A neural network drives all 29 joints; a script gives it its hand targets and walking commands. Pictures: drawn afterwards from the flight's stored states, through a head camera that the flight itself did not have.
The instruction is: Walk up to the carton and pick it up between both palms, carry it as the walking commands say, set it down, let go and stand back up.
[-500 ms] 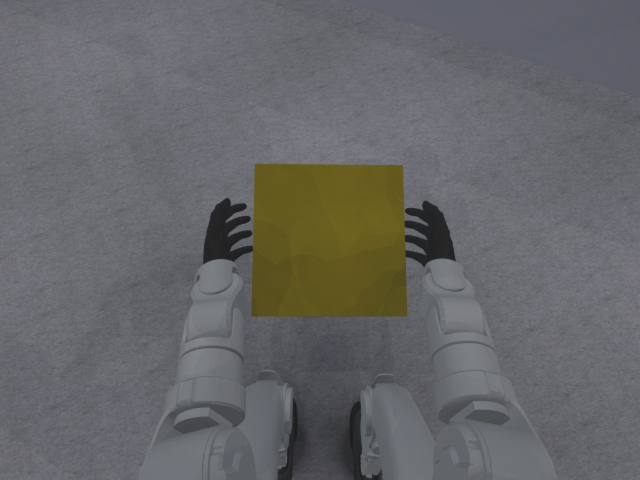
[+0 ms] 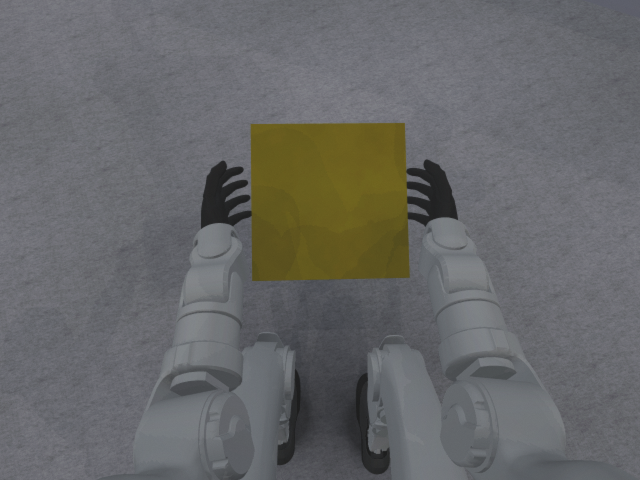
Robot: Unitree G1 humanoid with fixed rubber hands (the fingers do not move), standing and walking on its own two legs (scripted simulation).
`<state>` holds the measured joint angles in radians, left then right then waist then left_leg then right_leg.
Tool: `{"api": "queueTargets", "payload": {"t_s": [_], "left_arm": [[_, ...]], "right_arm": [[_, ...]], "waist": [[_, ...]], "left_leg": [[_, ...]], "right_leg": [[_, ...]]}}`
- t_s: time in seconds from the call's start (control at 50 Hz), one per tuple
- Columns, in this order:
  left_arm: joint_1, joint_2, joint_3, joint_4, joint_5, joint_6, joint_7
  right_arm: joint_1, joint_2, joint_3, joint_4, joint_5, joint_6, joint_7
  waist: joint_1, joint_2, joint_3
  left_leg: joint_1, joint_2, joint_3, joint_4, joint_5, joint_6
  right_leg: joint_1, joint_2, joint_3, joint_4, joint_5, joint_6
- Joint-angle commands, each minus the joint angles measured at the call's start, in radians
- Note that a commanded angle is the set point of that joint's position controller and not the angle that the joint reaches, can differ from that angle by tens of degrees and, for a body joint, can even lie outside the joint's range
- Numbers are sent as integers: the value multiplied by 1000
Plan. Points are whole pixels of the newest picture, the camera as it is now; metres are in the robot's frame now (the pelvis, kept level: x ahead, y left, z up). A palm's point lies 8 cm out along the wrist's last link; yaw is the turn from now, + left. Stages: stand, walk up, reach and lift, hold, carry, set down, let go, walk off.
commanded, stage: set down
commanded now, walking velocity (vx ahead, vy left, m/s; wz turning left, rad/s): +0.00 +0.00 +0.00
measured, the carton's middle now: (325, 209) +0.48 +0.01 -0.16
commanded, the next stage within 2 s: none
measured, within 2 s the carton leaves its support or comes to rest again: neither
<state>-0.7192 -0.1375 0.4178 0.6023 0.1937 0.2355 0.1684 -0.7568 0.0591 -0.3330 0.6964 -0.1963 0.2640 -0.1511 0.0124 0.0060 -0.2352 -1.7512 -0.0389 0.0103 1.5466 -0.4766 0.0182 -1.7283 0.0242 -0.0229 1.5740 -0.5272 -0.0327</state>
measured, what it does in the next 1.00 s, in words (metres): lowers itself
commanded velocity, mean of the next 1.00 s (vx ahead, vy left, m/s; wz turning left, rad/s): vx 0.00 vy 0.00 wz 0.00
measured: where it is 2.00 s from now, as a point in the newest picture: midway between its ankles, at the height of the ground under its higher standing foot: (326, 435)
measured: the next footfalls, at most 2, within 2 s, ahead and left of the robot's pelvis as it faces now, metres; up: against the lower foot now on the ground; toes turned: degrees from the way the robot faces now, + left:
none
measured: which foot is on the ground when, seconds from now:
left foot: down 0.00-1.00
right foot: down 0.00-1.00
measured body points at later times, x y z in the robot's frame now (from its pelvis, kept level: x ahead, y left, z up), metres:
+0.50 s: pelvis -0.01 +0.00 -0.07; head +0.25 -0.02 +0.30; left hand +0.45 +0.14 -0.16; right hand +0.46 -0.15 -0.17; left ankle +0.09 +0.11 -0.52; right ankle +0.08 -0.10 -0.53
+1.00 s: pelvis -0.02 +0.01 -0.14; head +0.28 -0.01 +0.19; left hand +0.48 +0.14 -0.25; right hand +0.49 -0.14 -0.26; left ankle +0.09 +0.11 -0.53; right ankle +0.08 -0.10 -0.53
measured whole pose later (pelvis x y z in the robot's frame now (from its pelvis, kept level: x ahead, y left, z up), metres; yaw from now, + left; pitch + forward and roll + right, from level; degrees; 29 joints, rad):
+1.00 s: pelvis -0.02 +0.01 -0.14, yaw -2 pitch +44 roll +0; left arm -1.04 -0.03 0.44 0.67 0.11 0.23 0.21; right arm -1.15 -0.12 -0.21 0.90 -0.08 0.24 -0.18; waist 0.03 0.01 -0.03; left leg -2.23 -0.07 0.00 1.99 -0.53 -0.01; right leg -2.21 0.06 -0.03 2.01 -0.56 -0.02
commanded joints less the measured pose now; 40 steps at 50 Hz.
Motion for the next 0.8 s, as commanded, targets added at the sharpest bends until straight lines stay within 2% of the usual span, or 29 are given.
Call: {"api": "queueTargets", "payload": {"t_s": [0.0,0.08,0.12,0.14,0.16,0.2,0.22,0.24,0.26,0.28,0.3,0.32,0.34,0.36,0.38,0.4,0.42,0.44,0.48,0.5,0.6,0.64,0.66,0.76,0.78], "left_arm": [[-565,-953,-584,69,-104,2,-274],[-603,-934,-589,58,-122,-10,-270],[-611,-937,-583,63,-120,-12,-271],[-614,-919,-568,71,-109,-13,-269],[-621,-929,-577,58,-121,-17,-267],[-629,-911,-575,71,-122,-16,-265],[-616,-922,-577,65,-125,-18,-262],[-646,-907,-577,65,-128,-18,-263],[-654,-908,-574,61,-131,-20,-260],[-660,-902,-571,63,-130,-20,-261],[-684,-906,-580,44,-145,-24,-261],[-692,-904,-589,34,-150,-25,-261],[-684,-884,-576,53,-145,-21,-262],[-696,-889,-571,61,-143,-20,-262],[-695,-883,-560,73,-143,-21,-261],[-713,-876,-556,60,-139,-22,-261],[-720,-874,-558,65,-143,-24,-260],[-734,-878,-566,41,-153,-24,-257],[-758,-870,-558,57,-153,-25,-256],[-765,-861,-552,51,-154,-25,-255],[-809,-850,-531,63,-150,-19,-254],[-825,-857,-531,55,-160,-16,-252],[-845,-849,-536,57,-159,-15,-253],[-888,-852,-536,49,-168,-14,-248],[-902,-830,-535,49,-163,-14,-246]], "right_arm": [[-634,944,513,-52,133,-58,293],[-652,956,536,-57,156,-67,283],[-658,939,531,-39,153,-70,277],[-657,935,519,-26,147,-71,275],[-669,926,528,-43,150,-76,270],[-695,923,536,-53,162,-81,264],[-692,919,535,-52,162,-80,261],[-701,919,531,-38,164,-81,260],[-708,924,531,-36,162,-82,261],[-714,910,533,-31,167,-82,259],[-729,901,541,-36,169,-82,257],[-728,919,551,-34,181,-83,252],[-728,907,545,-37,179,-83,250],[-752,910,548,-29,184,-83,248],[-752,902,539,-18,180,-83,247],[-785,905,550,-45,188,-87,248],[-798,897,553,-31,190,-85,247],[-801,901,558,-48,197,-86,243],[-821,892,544,-22,189,-88,241],[-832,892,545,-26,191,-88,241],[-878,872,524,4,186,-83,240],[-871,867,516,10,184,-80,240],[-872,863,500,26,178,-82,242],[-944,851,507,15,195,-82,250],[-944,840,507,25,194,-82,252]], "waist": [[-13,-25,-854],[8,-21,-895],[2,-25,-888],[10,-20,-871],[-1,-22,-892],[11,-13,-902],[-3,-31,-931],[14,-10,-912],[5,-26,-912],[16,-16,-905],[0,-42,-945],[16,-29,-953],[6,-37,-943],[20,-36,-948],[8,-38,-908],[31,-35,-937],[23,-52,-960],[30,-46,-978],[21,-44,-950],[31,-50,-972],[28,-59,-943],[16,-66,-959],[17,-42,-932],[20,-42,-975],[27,-27,-980]], "left_leg": [[524,-138,-51,-125,226,-33],[483,-141,-36,-76,248,-35],[444,-143,-32,-53,246,-37],[431,-142,-28,-52,225,-35],[418,-145,-24,-33,232,-39],[407,-145,-20,-17,247,-40],[426,-145,-26,-14,258,-39],[395,-145,-17,1,252,-43],[380,-145,-18,9,248,-41],[366,-145,-14,20,255,-43],[364,-144,-16,28,251,-46],[355,-147,-9,40,256,-48],[334,-147,-6,48,253,-45],[322,-147,-2,57,234,-46],[303,-146,-3,62,219,-43],[312,-145,-2,72,240,-41],[310,-146,-1,81,237,-43],[306,-145,2,93,245,-43],[281,-146,2,104,238,-42],[274,-147,6,125,245,-47],[233,-144,10,161,222,-44],[248,-142,6,167,226,-45],[228,-141,13,179,224,-50],[242,-141,14,216,234,-46],[245,-137,17,228,244,-49]], "right_leg": [[449,139,66,-156,247,21],[447,140,76,-118,281,24],[440,139,73,-103,277,21],[425,141,75,-97,263,21],[432,142,76,-90,273,21],[423,142,78,-69,289,23],[427,144,67,-62,293,24],[406,142,75,-53,282,22],[405,144,68,-42,285,24],[399,142,73,-35,291,24],[414,146,64,-24,297,27],[430,146,71,-14,310,27],[422,145,71,-10,310,27],[421,143,73,-6,288,25],[390,145,69,1,280,27],[388,144,72,16,293,29],[390,147,62,27,290,32],[402,143,68,34,294,28],[369,148,63,53,293,28],[374,145,67,59,290,25],[315,145,58,94,256,25],[299,147,46,111,258,27],[276,146,51,119,250,21],[240,148,33,165,247,21],[227,146,39,179,255,21]]}}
